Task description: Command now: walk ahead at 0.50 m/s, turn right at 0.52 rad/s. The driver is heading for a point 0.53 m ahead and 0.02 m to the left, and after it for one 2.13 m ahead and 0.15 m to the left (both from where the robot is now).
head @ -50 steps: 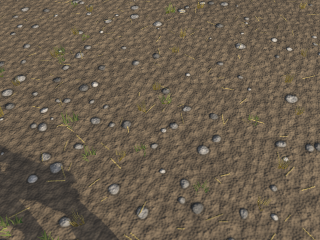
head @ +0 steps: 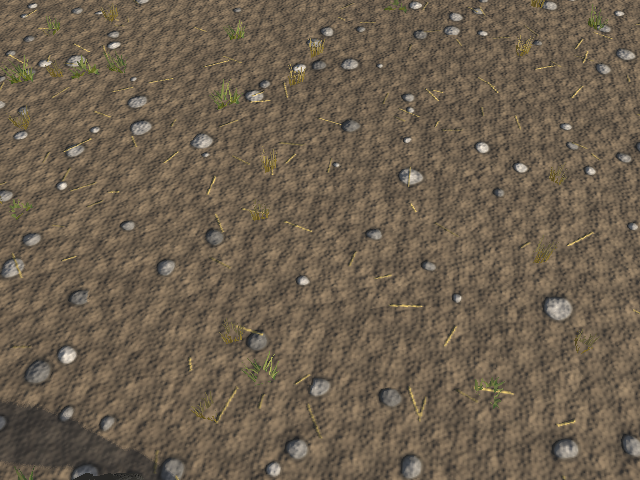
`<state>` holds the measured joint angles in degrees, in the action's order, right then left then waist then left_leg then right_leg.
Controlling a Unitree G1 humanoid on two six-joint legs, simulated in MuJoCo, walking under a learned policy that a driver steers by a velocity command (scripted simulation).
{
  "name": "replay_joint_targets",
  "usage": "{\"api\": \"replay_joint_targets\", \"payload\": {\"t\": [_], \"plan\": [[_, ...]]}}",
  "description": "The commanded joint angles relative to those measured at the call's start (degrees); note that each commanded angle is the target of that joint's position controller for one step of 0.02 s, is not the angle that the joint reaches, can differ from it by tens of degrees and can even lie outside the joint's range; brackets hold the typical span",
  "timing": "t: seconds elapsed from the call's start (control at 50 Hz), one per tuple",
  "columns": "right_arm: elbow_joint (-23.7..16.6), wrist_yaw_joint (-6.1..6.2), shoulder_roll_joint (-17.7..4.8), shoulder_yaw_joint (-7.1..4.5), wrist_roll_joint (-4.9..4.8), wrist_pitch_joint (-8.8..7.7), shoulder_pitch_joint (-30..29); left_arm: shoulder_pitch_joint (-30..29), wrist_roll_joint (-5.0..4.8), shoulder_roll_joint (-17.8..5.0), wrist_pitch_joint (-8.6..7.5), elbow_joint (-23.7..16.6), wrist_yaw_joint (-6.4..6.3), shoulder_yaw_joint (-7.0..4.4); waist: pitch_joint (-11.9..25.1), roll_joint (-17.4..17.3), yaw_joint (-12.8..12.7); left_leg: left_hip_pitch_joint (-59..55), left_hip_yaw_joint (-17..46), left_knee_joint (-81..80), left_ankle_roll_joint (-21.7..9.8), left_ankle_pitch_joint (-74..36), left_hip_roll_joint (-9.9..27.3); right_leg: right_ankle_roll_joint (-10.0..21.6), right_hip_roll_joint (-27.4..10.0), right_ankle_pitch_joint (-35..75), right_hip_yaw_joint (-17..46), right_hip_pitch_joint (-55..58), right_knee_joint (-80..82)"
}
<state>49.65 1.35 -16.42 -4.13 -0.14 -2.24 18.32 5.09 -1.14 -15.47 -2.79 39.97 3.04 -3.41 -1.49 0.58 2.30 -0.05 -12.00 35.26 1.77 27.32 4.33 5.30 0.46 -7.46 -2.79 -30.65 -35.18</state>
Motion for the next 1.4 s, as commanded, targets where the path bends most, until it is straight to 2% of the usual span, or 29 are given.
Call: {"api": "replay_joint_targets", "payload": {"t": [0.02,0.04,0.06,0.08,0.1,0.18,0.28,0.38,0.44,0.48,0.5,0.52,0.54,0.56,0.58,0.62,0.7,0.8,0.92,0.98,1.0,1.02,1.04,1.06,1.08,1.12,1.18,1.26,1.4], "plan": [[-7.4,-1.04,-4.0,0.79,0.61,-4.31,0.8,21.5,-0.28,-16.4,-0.37,-0.5,-1.29,-5.17,25.1,9.7,-8.4,42.9,14.9,44.5,-0.3,6.9,-7.2,19.7,-20.3,-7.0,51.1,56.2,15.5],[-9.1,-1.79,-7.4,-0.26,-1.85,-5.67,-5.5,20.3,0.35,-12.8,-0.72,-0.1,-1.26,-4.09,18.6,6.0,-10.1,48.2,17.7,45.4,-1.7,2.5,-3.7,16.0,-18.2,-5.1,42.5,52.6,16.7],[-9.9,-1.78,-6.8,0.10,-1.86,-6.37,-7.7,17.0,0.16,-11.1,-0.93,-0.5,-1.40,-3.63,12.6,2.9,-8.2,47.9,16.9,41.0,-2.6,-2.5,-1.2,13.9,-15.8,-1.4,34.8,44.2,16.7],[-9.1,-1.42,-6.8,-0.10,-0.58,-6.34,-7.6,12.7,0.18,-8.9,-0.80,-1.2,-1.55,-2.90,8.4,-0.2,-5.5,44.5,16.2,35.9,-2.4,-5.7,1.1,12.1,-13.8,3.7,28.4,35.2,17.3],[-8.6,-1.26,-7.4,-0.60,0.01,-5.65,-6.6,9.7,0.81,-6.9,-0.79,-2.2,-1.74,-2.13,6.5,1.0,-3.3,39.7,16.1,32.6,-2.0,-7.9,2.8,11.4,-12.3,9.0,24.4,28.3,18.8],[-8.4,-1.19,-4.6,-0.19,0.61,-3.03,-5.2,9.1,1.00,-7.9,-1.49,-2.0,-2.44,-2.20,4.3,2.5,-1.2,35.2,14.3,24.3,0.8,-13.9,3.3,11.5,-10.0,16.7,16.8,18.3,23.1],[-10.4,-1.72,-2.7,0.81,0.21,-3.34,-14.7,12.4,0.57,-8.9,-1.46,0.1,-3.26,-2.27,1.6,3.3,-5.1,33.5,13.2,4.0,1.2,-32.0,1.2,7.7,-7.4,10.4,11.2,18.3,24.1],[-12.1,-3.27,-3.9,0.79,-0.93,-3.76,-19.3,15.5,0.59,-9.7,-1.28,2.9,-3.07,-2.45,-1.2,3.6,-7.3,37.5,13.2,-3.1,-2.2,-31.9,0.2,6.7,-12.8,7.7,11.8,28.5,22.8],[-12.5,-4.24,-4.9,0.49,-0.93,-3.78,-17.4,14.7,0.56,-10.5,-0.64,3.9,-3.56,-2.93,-0.8,4.1,-5.4,36.5,12.7,-4.4,-5.3,-24.2,-1.0,4.7,-14.8,17.8,10.1,34.3,18.7],[-10.1,-4.10,-7.4,-1.04,-0.57,-3.57,-7.9,12.2,0.72,-10.8,-0.02,3.3,-3.99,-2.93,5.4,3.7,-0.1,22.2,9.2,-5.8,-7.9,-23.2,-5.4,2.3,-11.8,36.6,5.6,33.7,6.8],[-8.2,-3.76,-10.3,-2.31,-0.34,-3.37,0.3,12.4,1.32,-9.4,0.16,2.5,-4.44,-2.25,11.2,0.8,3.1,8.7,13.3,-4.9,-10.0,-26.2,-3.5,0.2,-8.9,34.2,2.6,27.3,-5.8],[-8.2,-3.52,-16.3,-3.66,-0.01,-3.24,5.6,18.6,2.40,-5.3,-0.84,0.5,-4.29,-0.82,18.7,-11.0,1.2,-12.2,37.3,-5.9,-18.8,-23.3,9.4,-4.2,-1.2,11.0,0.3,6.6,-27.7],[-7.2,-3.79,-13.6,-3.05,-1.27,-3.00,7.8,18.3,2.00,-4.4,-2.27,0.9,-3.63,-0.11,22.2,-17.6,2.1,-20.8,58.2,-16.7,-23.7,-11.3,14.6,-5.8,4.9,-23.4,6.3,-8.0,-38.5],[-8.0,-3.57,-10.4,-2.02,-1.33,-2.87,5.6,13.8,0.13,-8.4,-3.60,-0.3,-2.74,-0.84,16.0,-11.7,3.3,-17.4,54.4,-18.4,-20.8,-3.6,13.8,-4.7,0.9,-21.5,10.4,-14.4,-42.2],[-9.1,-3.28,-9.1,-1.68,-0.73,-2.61,2.3,8.6,-0.57,-8.6,-4.32,-1.7,-2.43,-0.71,10.0,-6.3,3.1,-9.6,47.3,-18.9,-18.9,-5.1,11.7,-3.9,-1.5,-16.9,9.3,-14.9,-40.1],[-10.4,-3.01,-7.1,-0.81,0.19,-2.40,-2.4,6.0,1.64,-8.5,-4.44,-2.5,-2.88,-1.20,4.1,-1.7,-0.4,4.0,38.7,-20.9,-17.2,-16.1,7.8,-4.0,-5.1,-11.3,8.5,-9.7,-30.4],[-11.1,-1.98,-8.0,-1.14,-0.27,-2.32,-2.9,7.2,2.24,-6.5,-2.85,-2.9,-3.48,-1.10,3.2,-4.4,-2.7,11.3,32.1,-23.2,-18.0,-28.4,4.5,-7.1,-5.1,-7.0,6.8,-5.8,-21.2],[-9.5,-0.57,-9.3,-1.72,-1.13,-1.47,1.0,-2.9,1.88,-3.9,-3.14,-5.2,-3.33,-0.18,1.7,-4.9,0.7,14.2,27.5,-22.1,-14.5,-28.2,0.6,-9.3,-2.0,9.8,6.2,-1.9,-2.2],[-7.0,-0.22,-8.1,-1.34,-1.00,-0.46,6.0,-8.8,1.07,-5.0,-4.63,-6.7,-1.52,-0.36,0.8,-5.9,3.2,4.7,32.1,-16.8,-13.3,-27.5,4.5,-6.7,-0.9,10.0,6.2,-0.5,7.5],[-7.1,-0.26,-8.5,-1.52,-0.83,0.07,4.4,-2.4,1.19,-7.1,-5.21,-5.3,-1.72,-1.47,2.9,-7.6,-0.9,1.8,32.4,-10.0,-11.6,-41.3,4.2,-3.0,0.6,5.2,3.9,8.5,11.6],[-7.8,-0.46,-7.1,-0.93,-0.57,-0.05,3.2,4.8,1.80,-9.2,-5.44,-3.9,-2.03,-2.36,8.8,-6.8,-4.5,4.8,30.0,-1.3,-10.1,-45.3,1.5,-0.1,-2.4,7.5,6.2,20.7,10.0],[-9.2,-0.44,-4.8,0.08,0.60,-0.41,3.8,14.5,2.33,-12.9,-5.36,-2.8,-2.30,-3.30,17.4,0.0,-7.7,15.1,25.9,14.7,-7.9,-32.8,-3.0,4.7,-12.0,10.3,17.1,37.6,7.1],[-8.8,-0.62,-1.5,1.13,-0.85,-1.18,11.9,19.2,1.61,-15.1,-4.47,0.3,-1.77,-4.21,22.3,18.3,-5.1,35.2,20.7,32.0,-3.9,2.7,-10.7,13.3,-22.5,-1.8,41.1,53.0,12.5],[-8.2,-0.74,-6.5,0.42,-1.43,-1.62,9.0,19.2,0.01,-9.9,-4.20,0.1,-1.59,-2.91,17.2,11.6,-6.9,42.5,23.5,37.6,-3.9,5.3,-7.3,11.7,-22.2,-14.3,44.9,50.5,16.2],[-9.6,-0.96,-8.5,-0.24,-1.62,-1.79,2.1,15.7,0.14,-7.7,-3.83,-0.3,-1.86,-2.18,8.9,6.1,-7.6,45.0,22.1,38.4,-3.8,0.1,-5.1,9.4,-20.0,-14.1,36.9,43.0,17.5],[-11.2,-1.19,-7.2,-0.21,-0.29,-2.18,-3.7,10.8,1.28,-6.3,-3.26,-0.6,-1.83,-1.35,1.9,0.9,-5.1,42.8,18.6,33.0,-3.2,-6.8,-1.1,8.3,-15.7,-3.0,27.4,30.7,20.6],[-10.9,-1.56,-4.3,0.17,-0.43,-1.81,-1.8,9.8,1.23,-5.5,-3.54,0.1,-1.74,-0.91,2.3,4.8,-2.4,37.5,16.7,26.5,-2.2,-9.0,1.1,8.3,-12.7,5.7,20.4,24.5,23.7],[-12.8,-1.71,-2.0,1.30,0.15,-1.90,-8.4,11.0,0.62,-8.8,-3.21,1.7,-2.33,-1.78,1.0,3.5,-3.6,37.1,14.6,12.9,-0.8,-18.5,1.9,8.3,-11.7,11.0,13.8,22.0,26.4],[-15.8,-3.14,-2.9,1.30,-0.86,-2.82,-19.1,17.2,-0.42,-10.5,-1.77,5.6,-2.58,-2.00,-1.0,3.7,-6.9,32.3,13.4,-3.3,-2.2,-28.5,-1.1,5.4,-12.9,9.8,10.7,26.4,24.2]]}}
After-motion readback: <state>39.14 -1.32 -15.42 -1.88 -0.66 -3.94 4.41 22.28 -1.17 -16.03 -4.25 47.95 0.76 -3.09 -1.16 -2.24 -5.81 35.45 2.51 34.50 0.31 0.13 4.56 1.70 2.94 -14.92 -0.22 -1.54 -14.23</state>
